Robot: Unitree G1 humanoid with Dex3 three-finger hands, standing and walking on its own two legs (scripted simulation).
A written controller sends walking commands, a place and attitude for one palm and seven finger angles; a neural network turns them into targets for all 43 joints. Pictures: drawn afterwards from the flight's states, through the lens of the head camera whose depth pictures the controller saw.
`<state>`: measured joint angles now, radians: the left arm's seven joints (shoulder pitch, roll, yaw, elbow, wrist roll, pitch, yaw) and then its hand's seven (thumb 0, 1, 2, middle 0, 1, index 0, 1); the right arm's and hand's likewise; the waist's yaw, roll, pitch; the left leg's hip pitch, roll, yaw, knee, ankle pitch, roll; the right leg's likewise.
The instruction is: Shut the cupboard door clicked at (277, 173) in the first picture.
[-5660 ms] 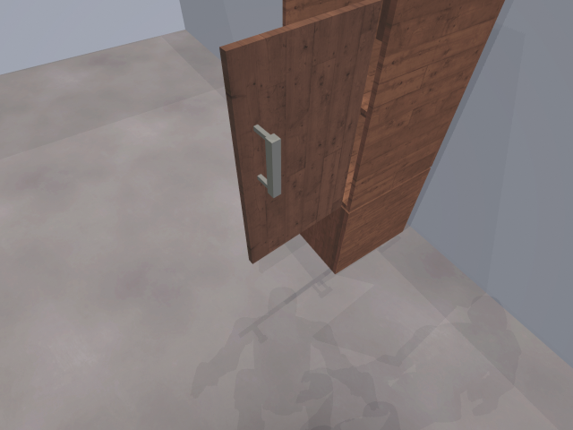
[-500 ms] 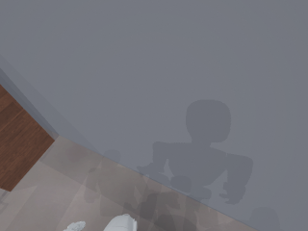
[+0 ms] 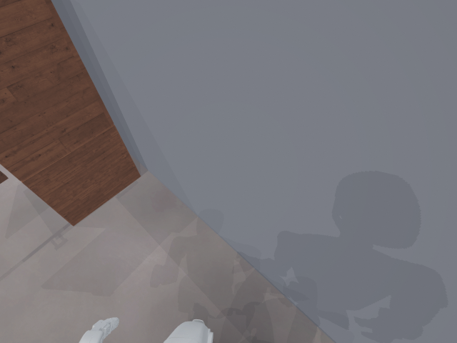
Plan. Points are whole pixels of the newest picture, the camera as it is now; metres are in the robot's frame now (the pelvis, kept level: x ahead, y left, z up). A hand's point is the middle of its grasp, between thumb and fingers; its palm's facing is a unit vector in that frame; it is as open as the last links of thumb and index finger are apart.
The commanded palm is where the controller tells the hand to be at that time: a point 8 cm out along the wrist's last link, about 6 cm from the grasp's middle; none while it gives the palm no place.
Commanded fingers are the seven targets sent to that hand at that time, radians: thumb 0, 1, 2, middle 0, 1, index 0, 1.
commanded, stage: turn to face it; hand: left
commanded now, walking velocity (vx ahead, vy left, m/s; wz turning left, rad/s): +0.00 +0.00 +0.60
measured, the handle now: out of the picture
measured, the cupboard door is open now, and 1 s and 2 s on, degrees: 94 94 94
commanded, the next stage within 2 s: take the last steps up to it in 1.34 s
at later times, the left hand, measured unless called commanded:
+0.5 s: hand out of the picture +0.04 +0.24 -0.15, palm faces +0.32 -0.91 -0.25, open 7.4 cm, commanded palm none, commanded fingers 0.00 0.90 0.90 -0.20 -0.30 -0.20 -0.30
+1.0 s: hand out of the picture -0.06 +0.20 -0.18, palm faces +0.60 -0.77 -0.22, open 7.4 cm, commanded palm none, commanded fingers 0.00 0.90 0.90 -0.20 -0.30 -0.20 -0.30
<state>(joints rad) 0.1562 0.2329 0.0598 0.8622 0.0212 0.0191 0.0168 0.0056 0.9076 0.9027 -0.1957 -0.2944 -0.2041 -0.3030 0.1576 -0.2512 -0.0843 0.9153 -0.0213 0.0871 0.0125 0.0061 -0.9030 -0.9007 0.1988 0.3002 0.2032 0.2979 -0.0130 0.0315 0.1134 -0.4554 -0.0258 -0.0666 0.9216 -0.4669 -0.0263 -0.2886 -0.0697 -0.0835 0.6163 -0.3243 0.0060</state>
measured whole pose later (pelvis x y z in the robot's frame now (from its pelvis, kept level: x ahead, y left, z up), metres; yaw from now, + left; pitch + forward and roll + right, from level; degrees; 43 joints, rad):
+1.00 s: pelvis +0.02 +0.00 +0.00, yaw +36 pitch +0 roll +0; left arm 0.20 0.26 0.06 0.93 0.01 0.07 0.01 0.01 0.91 0.90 -0.20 -0.29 -0.21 -0.30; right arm 0.11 -0.22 -0.05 0.88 -0.03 0.03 0.01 0.00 -0.91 -0.90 0.20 0.30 0.20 0.30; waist 0.01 -0.06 0.12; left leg -0.34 -0.01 0.04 0.64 -0.31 0.04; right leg -0.42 -0.11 -0.07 1.07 -0.55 0.08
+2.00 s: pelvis +0.09 +0.05 +0.01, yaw +54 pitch -1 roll +1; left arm 0.23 0.17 0.06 0.98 0.02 -0.04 0.00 0.00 0.91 0.90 -0.20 -0.29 -0.20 -0.30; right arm 0.31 -0.20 -0.05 1.07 -0.03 0.04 0.02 0.01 -0.91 -0.90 0.20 0.30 0.20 0.30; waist 0.00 0.03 0.05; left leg -0.41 0.00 0.02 1.03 -0.38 0.00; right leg -0.22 -0.08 -0.13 0.54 -0.30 0.00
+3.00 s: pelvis +0.21 +0.43 +0.00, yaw +53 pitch +0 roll -1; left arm 0.34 0.17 0.06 1.10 0.02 -0.04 -0.01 0.00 0.92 0.90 -0.20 -0.29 -0.21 -0.30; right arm 0.20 -0.19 -0.04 1.03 -0.03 -0.04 0.02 0.01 -0.92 -0.90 0.20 0.30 0.20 0.30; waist 0.03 -0.01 0.05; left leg -0.38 0.07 0.10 0.51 -0.14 0.01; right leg -0.08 -0.07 -0.13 0.51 -0.40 0.03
